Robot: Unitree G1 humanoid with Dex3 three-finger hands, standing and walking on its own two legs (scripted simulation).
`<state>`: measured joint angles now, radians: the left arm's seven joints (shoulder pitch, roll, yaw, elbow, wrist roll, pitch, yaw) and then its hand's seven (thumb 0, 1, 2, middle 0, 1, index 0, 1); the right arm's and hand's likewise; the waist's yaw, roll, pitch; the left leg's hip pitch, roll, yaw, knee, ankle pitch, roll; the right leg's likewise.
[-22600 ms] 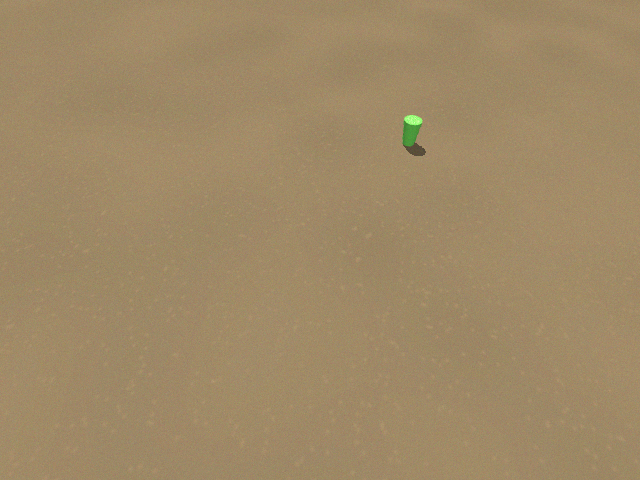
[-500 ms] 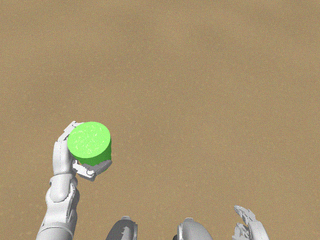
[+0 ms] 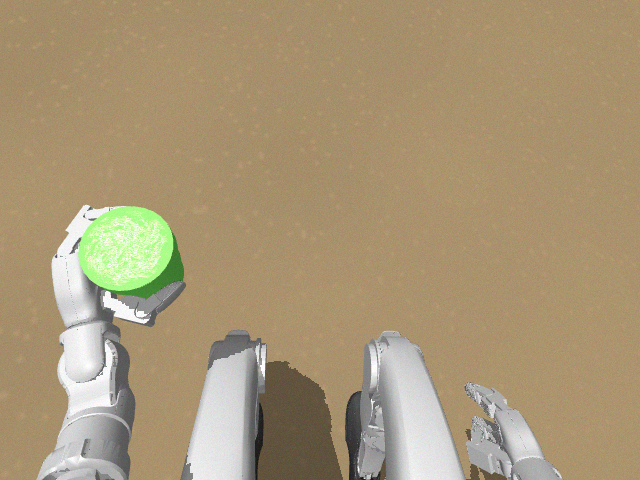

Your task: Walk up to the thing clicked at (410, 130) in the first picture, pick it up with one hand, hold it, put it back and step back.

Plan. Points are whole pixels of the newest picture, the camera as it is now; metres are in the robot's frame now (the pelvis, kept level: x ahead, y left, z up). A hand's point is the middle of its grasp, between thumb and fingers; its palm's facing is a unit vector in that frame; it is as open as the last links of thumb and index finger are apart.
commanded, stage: crouch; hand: left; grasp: from the side
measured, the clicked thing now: (145, 265) +0.36 +0.22 -0.06
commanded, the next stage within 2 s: lower in 1.04 s
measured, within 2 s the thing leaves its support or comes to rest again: neither
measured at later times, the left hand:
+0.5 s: hand (162, 287) +0.37 +0.25 -0.21, palm faces +0.28 -0.96 -0.02, open 11.2 cm
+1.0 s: hand (168, 291) +0.37 +0.26 -0.29, palm faces +0.27 -0.96 -0.02, open 11.2 cm
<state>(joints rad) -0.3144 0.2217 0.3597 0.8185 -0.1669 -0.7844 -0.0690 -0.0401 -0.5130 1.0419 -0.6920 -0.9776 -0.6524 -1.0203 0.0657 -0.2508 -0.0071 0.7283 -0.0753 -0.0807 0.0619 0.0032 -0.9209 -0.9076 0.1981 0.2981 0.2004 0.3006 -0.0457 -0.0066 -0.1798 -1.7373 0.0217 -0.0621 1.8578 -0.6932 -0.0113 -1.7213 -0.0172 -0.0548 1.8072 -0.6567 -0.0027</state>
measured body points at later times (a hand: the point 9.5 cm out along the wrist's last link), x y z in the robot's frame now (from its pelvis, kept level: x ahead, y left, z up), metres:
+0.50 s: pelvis -0.04 +0.01 -0.15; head +0.16 +0.06 +0.25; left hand +0.35 +0.30 -0.21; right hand +0.08 -0.26 -0.27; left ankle +0.06 +0.12 -0.47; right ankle +0.07 -0.12 -0.47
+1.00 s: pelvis -0.04 +0.01 -0.19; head +0.18 +0.09 +0.19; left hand +0.35 +0.31 -0.28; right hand +0.09 -0.27 -0.29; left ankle +0.06 +0.12 -0.47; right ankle +0.07 -0.12 -0.47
